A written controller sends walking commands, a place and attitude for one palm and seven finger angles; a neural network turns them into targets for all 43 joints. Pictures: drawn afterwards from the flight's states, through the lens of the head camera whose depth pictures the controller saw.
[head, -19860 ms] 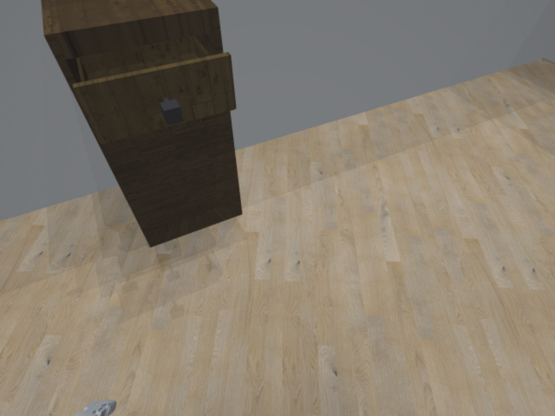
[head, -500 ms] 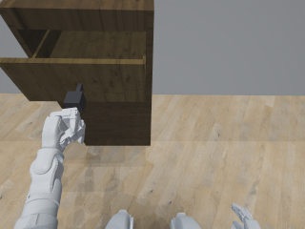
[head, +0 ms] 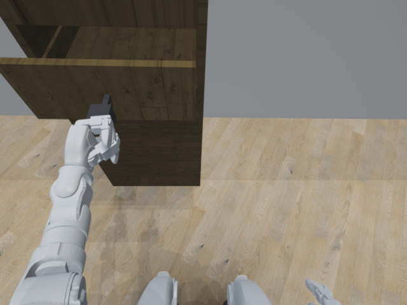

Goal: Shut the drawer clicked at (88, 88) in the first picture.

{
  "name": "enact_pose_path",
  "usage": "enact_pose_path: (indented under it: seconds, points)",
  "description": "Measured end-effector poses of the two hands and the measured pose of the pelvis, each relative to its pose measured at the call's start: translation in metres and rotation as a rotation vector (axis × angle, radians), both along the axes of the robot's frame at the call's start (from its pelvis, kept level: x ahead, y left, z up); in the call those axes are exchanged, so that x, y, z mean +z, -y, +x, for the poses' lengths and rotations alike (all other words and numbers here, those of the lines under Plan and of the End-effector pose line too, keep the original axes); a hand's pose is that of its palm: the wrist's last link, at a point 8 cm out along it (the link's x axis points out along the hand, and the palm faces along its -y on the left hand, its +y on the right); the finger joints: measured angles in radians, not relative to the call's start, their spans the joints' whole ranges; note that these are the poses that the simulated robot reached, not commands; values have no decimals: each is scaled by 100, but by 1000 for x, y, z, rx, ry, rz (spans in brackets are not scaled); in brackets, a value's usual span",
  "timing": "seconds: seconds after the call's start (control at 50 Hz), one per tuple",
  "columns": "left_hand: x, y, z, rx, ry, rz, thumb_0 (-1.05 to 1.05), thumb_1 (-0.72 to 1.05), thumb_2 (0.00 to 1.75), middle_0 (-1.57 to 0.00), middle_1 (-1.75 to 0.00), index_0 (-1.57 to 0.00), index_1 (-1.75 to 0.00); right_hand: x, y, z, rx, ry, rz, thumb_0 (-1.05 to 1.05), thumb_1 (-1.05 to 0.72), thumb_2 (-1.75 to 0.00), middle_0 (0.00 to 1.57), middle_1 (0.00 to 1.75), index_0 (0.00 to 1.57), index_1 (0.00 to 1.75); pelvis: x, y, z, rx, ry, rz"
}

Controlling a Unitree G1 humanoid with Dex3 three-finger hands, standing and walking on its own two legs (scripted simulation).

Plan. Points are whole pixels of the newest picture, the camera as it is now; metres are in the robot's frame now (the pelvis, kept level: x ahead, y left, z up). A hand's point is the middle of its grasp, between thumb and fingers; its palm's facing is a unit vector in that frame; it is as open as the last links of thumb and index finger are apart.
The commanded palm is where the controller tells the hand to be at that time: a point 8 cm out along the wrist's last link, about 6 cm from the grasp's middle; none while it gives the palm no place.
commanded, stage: push the drawer shut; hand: left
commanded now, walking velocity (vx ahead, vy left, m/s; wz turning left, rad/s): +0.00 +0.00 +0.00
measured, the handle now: (104, 110) +0.49 +0.22 +0.06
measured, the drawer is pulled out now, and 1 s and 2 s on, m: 0.13 0.00 0.00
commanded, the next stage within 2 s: pull the fist back off the drawer in 1.28 s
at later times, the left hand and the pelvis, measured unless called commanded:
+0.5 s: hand (121, 117) +0.47 +0.18 +0.06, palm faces +0.01 -1.00 -0.01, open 3.2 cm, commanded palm +0.46 +0.23 +0.06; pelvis +0.00 +0.00 -0.01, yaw -1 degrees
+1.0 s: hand (126, 96) +0.53 +0.18 +0.06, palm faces +0.01 -1.00 -0.02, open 3.2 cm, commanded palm +0.52 +0.23 +0.06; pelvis +0.00 +0.01 -0.02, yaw -2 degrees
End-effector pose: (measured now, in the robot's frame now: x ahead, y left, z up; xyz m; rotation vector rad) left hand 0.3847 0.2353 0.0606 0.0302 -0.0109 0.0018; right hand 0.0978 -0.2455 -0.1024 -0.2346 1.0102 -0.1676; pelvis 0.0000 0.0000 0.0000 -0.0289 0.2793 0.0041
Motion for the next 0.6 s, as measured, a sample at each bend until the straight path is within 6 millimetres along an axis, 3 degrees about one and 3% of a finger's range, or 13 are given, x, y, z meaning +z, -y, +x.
enact_pose_path:
  seconds: [0.26,0.6]
  points:
    - [1,0,36,4,-7,-17,3,85,92,-140,-160,-140,-160,-5,9,-38,-54,-104,-23,1,-90,-89,20,30,21,30,-3,-1,-2,-11,-33,-2]
    - [2,0,77,14,-14,-14,2,85,92,-140,-160,-139,-160,-10,10,-67,-93,-208,-29,1,-90,-89,20,30,21,30,-9,-3,-2,-19,-77,-10]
